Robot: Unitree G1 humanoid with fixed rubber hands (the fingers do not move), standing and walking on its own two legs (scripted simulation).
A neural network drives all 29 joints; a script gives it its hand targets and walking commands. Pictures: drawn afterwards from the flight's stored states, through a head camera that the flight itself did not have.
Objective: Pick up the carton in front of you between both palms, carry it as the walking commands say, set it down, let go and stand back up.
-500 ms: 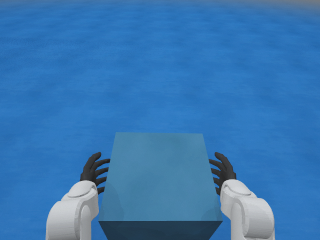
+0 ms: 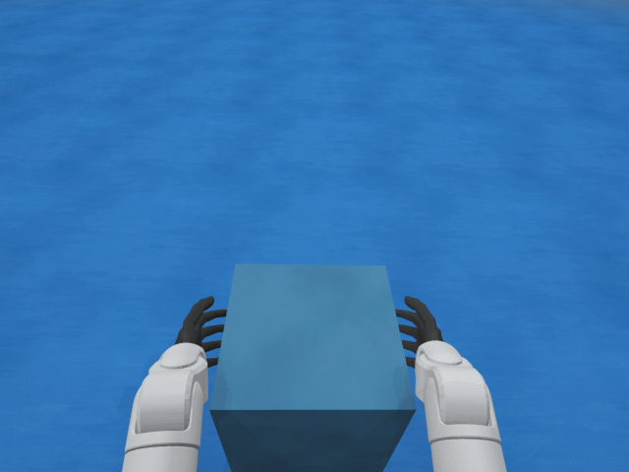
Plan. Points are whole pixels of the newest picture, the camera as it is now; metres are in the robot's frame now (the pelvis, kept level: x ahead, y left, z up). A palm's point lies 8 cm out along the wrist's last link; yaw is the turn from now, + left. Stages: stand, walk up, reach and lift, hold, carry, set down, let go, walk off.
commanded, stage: carry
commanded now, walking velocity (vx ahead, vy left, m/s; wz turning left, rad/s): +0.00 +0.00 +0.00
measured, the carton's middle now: (309, 375) +0.28 +0.00 -0.04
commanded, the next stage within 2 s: hold in 0.24 s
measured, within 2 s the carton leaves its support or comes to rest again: neither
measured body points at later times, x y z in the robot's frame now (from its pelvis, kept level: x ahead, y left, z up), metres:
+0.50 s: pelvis +0.00 -0.01 +0.01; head -0.02 -0.02 +0.46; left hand +0.28 +0.17 +0.04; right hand +0.31 -0.13 +0.04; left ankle -0.02 +0.10 -0.74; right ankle +0.05 -0.14 -0.74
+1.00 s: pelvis -0.03 -0.05 -0.01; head +0.04 -0.04 +0.43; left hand +0.32 +0.16 -0.02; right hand +0.36 -0.14 -0.02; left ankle -0.02 +0.09 -0.74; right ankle +0.05 -0.14 -0.74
